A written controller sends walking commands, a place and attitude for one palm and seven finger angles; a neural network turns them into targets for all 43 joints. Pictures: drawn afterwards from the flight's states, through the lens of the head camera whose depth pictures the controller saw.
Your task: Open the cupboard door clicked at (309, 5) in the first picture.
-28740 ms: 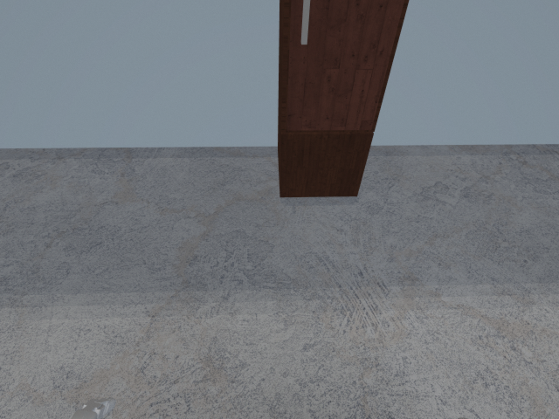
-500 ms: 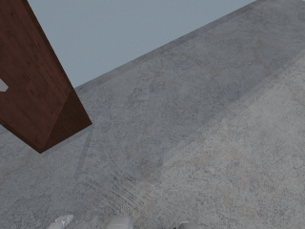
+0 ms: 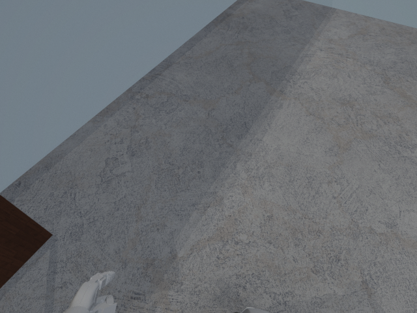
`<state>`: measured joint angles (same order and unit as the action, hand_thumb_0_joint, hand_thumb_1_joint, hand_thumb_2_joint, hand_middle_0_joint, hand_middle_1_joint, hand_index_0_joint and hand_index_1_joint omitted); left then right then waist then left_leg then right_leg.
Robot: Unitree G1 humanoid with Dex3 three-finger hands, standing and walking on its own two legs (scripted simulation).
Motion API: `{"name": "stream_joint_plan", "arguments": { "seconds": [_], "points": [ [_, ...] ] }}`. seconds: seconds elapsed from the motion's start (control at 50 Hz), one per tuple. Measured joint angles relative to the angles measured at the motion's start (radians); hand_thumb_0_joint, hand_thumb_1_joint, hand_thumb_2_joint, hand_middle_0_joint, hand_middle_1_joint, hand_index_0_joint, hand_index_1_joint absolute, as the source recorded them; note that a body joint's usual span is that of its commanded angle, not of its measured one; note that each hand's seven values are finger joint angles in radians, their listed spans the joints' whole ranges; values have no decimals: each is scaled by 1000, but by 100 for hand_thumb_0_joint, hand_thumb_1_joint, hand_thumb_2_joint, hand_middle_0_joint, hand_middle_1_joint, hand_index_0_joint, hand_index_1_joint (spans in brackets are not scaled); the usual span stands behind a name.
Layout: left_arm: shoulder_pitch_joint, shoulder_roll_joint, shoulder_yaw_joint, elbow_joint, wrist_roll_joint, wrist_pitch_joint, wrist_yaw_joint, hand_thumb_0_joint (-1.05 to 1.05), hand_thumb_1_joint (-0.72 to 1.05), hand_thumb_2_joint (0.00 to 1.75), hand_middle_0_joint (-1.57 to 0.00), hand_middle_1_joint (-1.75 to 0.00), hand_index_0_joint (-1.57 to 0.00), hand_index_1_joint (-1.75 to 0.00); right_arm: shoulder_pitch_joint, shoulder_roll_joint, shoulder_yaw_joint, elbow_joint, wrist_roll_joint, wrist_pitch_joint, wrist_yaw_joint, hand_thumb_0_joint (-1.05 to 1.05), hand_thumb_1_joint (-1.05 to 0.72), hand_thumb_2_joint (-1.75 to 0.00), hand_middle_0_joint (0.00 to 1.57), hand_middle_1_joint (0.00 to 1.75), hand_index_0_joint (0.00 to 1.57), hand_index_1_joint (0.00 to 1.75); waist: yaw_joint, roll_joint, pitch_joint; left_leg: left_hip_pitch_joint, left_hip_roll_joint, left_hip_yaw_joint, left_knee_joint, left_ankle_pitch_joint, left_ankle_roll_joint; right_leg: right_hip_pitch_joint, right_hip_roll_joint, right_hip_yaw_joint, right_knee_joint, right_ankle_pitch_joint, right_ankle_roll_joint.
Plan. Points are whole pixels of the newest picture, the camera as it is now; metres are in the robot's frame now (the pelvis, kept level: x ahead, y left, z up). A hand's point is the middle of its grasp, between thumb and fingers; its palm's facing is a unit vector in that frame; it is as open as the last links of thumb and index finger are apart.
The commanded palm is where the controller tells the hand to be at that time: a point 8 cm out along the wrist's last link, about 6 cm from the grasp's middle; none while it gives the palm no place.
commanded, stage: walk to a spot facing it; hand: left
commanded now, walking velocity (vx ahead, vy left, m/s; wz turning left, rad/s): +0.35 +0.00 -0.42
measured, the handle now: out of the picture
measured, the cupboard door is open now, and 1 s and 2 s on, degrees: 46 46 46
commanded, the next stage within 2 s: turn to face it in 1.24 s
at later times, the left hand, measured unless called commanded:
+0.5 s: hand (130, 257) +0.26 +0.19 -0.16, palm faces -0.16 -0.97 -0.18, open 7.4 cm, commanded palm none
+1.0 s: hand (183, 178) +0.48 +0.07 -0.16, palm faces -0.24 -0.96 -0.17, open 7.2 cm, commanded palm none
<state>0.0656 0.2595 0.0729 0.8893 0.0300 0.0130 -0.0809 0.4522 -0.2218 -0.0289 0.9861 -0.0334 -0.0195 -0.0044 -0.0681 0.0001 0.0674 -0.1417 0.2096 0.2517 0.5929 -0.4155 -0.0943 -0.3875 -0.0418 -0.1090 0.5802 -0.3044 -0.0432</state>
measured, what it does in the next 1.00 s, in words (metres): walks ahead, turning right: left foot, then right foot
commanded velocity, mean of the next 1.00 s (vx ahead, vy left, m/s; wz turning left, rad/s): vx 0.37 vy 0.00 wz -0.18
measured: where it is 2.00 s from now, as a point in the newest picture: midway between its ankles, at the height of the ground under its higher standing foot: (246, 197)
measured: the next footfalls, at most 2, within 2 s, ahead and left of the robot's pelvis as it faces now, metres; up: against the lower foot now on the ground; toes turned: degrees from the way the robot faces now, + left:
left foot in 0.36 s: +0.27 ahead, +0.12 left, +0.00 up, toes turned -3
right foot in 0.70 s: +0.37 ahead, -0.20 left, +0.00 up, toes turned -22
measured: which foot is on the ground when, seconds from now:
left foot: down 0.00-0.00, up 0.02-0.34, down 0.36-0.70, up 0.72-1.00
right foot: down 0.00-0.36, up 0.38-0.68, down 0.70-1.00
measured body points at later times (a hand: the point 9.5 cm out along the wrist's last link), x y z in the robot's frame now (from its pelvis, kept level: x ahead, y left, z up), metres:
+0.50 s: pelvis +0.19 +0.00 +0.01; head +0.23 +0.01 +0.46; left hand +0.27 +0.24 -0.15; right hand +0.22 -0.25 -0.12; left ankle +0.23 +0.12 -0.72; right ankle +0.13 -0.11 -0.64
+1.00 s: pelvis +0.41 -0.10 +0.02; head +0.44 -0.10 +0.47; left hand +0.49 +0.12 -0.14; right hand +0.39 -0.35 -0.13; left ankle +0.53 +0.01 -0.69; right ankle +0.33 -0.18 -0.72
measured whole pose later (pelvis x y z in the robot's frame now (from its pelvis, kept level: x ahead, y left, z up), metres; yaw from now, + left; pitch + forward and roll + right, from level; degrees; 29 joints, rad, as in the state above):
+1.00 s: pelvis +0.41 -0.10 +0.02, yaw -16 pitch +1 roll -1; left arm 0.27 0.19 0.06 1.09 0.02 -0.07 -0.01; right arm 0.22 -0.17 -0.05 1.02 -0.02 -0.02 0.03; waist -0.01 -0.02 0.04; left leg -0.50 0.13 0.11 0.72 -0.24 -0.04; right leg -0.09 0.00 -0.11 0.35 -0.28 -0.03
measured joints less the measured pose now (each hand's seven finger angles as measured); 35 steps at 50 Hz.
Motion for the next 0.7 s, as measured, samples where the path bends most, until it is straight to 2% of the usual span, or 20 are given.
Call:
{"name": "stream_joint_plan", "arguments": {
  "seconds": [0.02,0.06,0.1,0.14,0.2,0.26,0.32,0.36,0.4,0.44,0.48,0.52,0.58,0.66,0.7],
  "points": [
    [-5,-4,3,1,-3,-17,10,1,91,90,-20,-29,-19,-30,-14,-3,0,12,8,13,3,1,-90,-90,20,30,21,30,7,2,11,-54,2,-38,151,-53,11,-12,6,9,32,40,-11],
    [-1,-21,0,7,-14,-34,29,1,91,90,-20,-29,-20,-30,-67,-13,-4,26,18,35,4,1,-90,-90,20,30,21,30,5,20,43,-176,-22,-143,428,-81,27,7,26,14,67,28,-10],
    [27,-37,-5,21,-15,-34,45,1,91,90,-20,-29,-20,-30,-120,-15,-11,20,17,38,6,1,-91,-90,20,30,21,30,8,23,49,-274,-42,-178,532,-44,28,50,40,31,22,25,-4],
    [62,-48,-8,41,-11,-33,55,1,91,90,-20,-29,-20,-30,-173,-9,-14,-3,13,35,7,1,-91,-90,20,30,20,30,13,13,42,-341,-53,-182,506,6,25,94,50,56,-43,43,3],
    [112,-60,-11,78,-6,-35,55,1,91,90,-20,-29,-20,-30,-239,6,-17,-46,12,20,15,1,-91,-90,20,29,20,30,27,-9,26,-386,-69,-181,369,79,25,148,56,93,-116,56,1],
    [155,-62,-8,108,-5,-35,50,1,91,90,-20,-29,-20,-30,-286,20,-16,-73,12,4,23,1,-91,-90,19,29,20,30,50,-23,13,-369,-90,-181,197,135,29,196,61,120,-143,36,8],
    [199,-63,-4,131,-8,-35,47,1,91,90,-20,-29,-20,-30,-309,23,-14,-84,11,-13,24,1,-91,-90,19,29,20,30,74,-25,-4,-295,-118,-167,25,182,37,237,64,139,-125,-17,23],
    [236,-68,-1,137,-12,-33,46,1,91,90,-20,-29,-20,-30,-308,12,-10,-94,4,-37,19,1,-91,-90,20,30,20,30,85,-6,-27,-241,-118,-171,-65,217,67,211,78,139,-16,-88,25],
    [236,-51,3,154,-12,-23,48,1,91,90,-20,-29,-20,-30,-311,29,-5,-93,-5,-49,8,1,-91,-90,20,30,20,30,85,-32,-19,-236,-125,-145,3,203,91,119,62,136,255,-160,15],
    [223,-35,11,162,-4,-17,47,1,91,90,-20,-29,-20,-30,-283,48,3,-92,-10,-53,4,0,-91,-90,20,30,21,30,79,-53,-23,-198,-129,-126,-8,164,93,17,44,116,472,-141,15],
    [195,-28,17,155,2,-12,42,1,91,90,-20,-29,-20,-30,-243,61,7,-75,-9,-55,-2,0,-91,-90,20,30,21,30,76,-54,-24,-149,-130,-120,-65,164,81,-67,19,91,557,-80,23],
    [165,-31,16,136,2,-12,35,1,91,90,-20,-29,-19,-30,-204,65,8,-44,-8,-54,-7,0,-91,-90,20,30,21,30,77,-42,-20,-97,-126,-113,-131,175,75,-120,-7,75,519,-29,32],
    [128,-46,6,110,-1,-16,29,1,91,90,-19,-29,-19,-30,-149,52,-1,4,-7,-43,-6,0,-92,-90,20,30,21,30,68,-12,-16,-24,-114,-96,-200,170,66,-138,-34,51,323,10,37],
    [85,-52,0,99,0,-21,24,1,91,90,-19,-29,-19,-30,-81,34,-9,57,-8,-22,1,1,-92,-90,20,30,21,30,37,10,-10,53,-95,-66,-200,107,34,-91,-34,15,97,60,32],
    [76,-43,-2,92,2,-35,23,1,91,90,-19,-29,-19,-30,-38,32,-10,80,-3,-12,5,1,-91,-90,20,30,21,30,27,3,-16,63,-84,-60,-124,36,21,-26,-22,9,-4,53,11]
  ]
}}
